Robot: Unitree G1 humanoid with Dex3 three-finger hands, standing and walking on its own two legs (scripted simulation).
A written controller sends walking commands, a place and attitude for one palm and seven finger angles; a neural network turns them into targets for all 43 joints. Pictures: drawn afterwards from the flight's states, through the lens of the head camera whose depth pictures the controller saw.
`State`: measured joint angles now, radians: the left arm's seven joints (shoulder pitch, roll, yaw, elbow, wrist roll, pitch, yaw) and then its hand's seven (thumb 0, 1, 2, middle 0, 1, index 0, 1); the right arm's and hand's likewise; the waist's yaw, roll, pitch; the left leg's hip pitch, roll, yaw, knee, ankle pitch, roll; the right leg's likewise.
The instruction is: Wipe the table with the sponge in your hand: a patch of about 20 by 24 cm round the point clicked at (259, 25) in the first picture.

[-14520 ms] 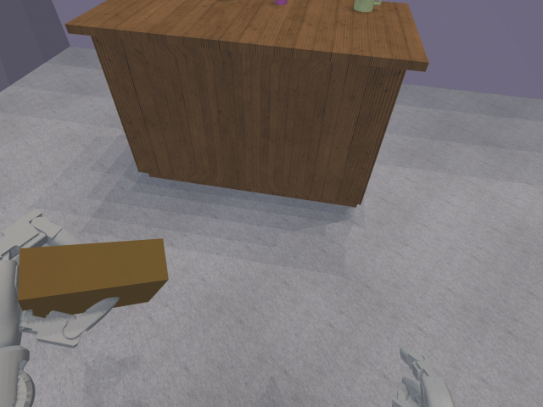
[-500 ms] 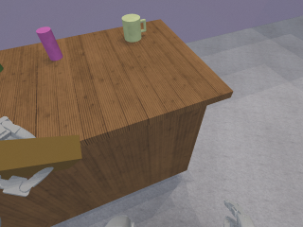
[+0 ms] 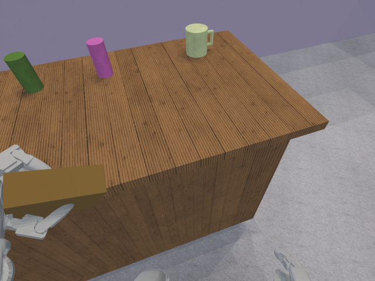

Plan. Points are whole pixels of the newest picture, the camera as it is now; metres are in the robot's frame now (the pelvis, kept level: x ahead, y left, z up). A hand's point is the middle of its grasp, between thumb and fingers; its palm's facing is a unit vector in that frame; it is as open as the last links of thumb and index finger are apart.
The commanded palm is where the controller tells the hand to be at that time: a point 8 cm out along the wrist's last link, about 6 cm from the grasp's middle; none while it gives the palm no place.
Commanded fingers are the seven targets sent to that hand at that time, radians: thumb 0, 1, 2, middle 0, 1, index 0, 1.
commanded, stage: shuffle to correct the standing spot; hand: left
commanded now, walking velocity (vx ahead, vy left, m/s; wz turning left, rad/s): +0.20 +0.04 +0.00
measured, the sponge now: (71, 191) +0.23 +0.22 +0.14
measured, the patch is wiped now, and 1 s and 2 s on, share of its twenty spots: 0.00 0.00 0.00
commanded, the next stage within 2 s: come to a stop and stand still in 0.42 s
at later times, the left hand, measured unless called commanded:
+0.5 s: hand (40, 163) +0.26 +0.27 +0.17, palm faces +0.43 -0.80 -0.42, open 9.0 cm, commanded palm +0.21 +0.31 +0.18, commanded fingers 0.00 0.10 1.30 -1.20 -1.60 -1.20 -1.60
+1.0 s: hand (54, 148) +0.30 +0.27 +0.16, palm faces +0.38 -0.82 -0.42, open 9.0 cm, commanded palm +0.25 +0.31 +0.18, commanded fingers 0.00 0.10 1.30 -1.20 -1.60 -1.20 -1.60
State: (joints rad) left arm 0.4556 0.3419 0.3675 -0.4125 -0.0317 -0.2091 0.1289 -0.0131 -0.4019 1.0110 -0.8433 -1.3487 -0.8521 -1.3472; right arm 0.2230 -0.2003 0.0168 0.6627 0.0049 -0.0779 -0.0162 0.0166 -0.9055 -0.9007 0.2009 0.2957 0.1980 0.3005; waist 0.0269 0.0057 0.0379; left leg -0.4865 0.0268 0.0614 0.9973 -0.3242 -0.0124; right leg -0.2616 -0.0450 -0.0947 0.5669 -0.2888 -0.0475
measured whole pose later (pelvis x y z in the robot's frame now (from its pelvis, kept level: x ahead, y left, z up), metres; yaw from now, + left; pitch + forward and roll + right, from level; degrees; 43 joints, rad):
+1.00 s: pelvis +0.09 +0.03 +0.00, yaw +0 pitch +0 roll +0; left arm 0.52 0.36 0.34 -0.50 -0.07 -0.13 0.14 -0.01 -0.40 1.02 -0.85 -1.35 -0.85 -1.35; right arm 0.17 -0.20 0.02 0.57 0.02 -0.07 -0.05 0.02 -0.90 -0.90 0.20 0.30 0.20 0.30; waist 0.02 0.02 0.03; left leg -0.29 0.06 0.07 0.53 -0.22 -0.02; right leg -0.19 0.03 -0.05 0.50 -0.32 -0.05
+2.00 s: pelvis -0.09 +0.13 -0.06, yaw +5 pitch -5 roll -4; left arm 0.34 0.39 0.43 -0.61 -0.03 -0.15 0.07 -0.01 -0.40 1.02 -0.84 -1.35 -0.85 -1.35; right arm 0.18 -0.21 0.00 0.63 0.00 -0.11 0.00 0.02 -0.90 -0.90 0.20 0.30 0.20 0.30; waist 0.09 -0.05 0.03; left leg -0.43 0.00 0.00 0.99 -0.48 0.01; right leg -0.52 -0.01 0.05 0.86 -0.32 0.01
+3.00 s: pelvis -0.20 +0.15 -0.01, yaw -1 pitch -3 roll +0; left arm 0.48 0.39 0.39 -0.43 -0.04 -0.18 0.09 -0.01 -0.40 1.02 -0.84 -1.36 -0.85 -1.36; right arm 0.27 -0.18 0.00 0.64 0.01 -0.10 0.00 0.02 -0.90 -0.90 0.20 0.30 0.20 0.30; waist 0.01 0.05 0.07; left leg -0.39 0.02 -0.04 0.95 -0.43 0.01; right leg -0.31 0.02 -0.10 0.64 -0.28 -0.07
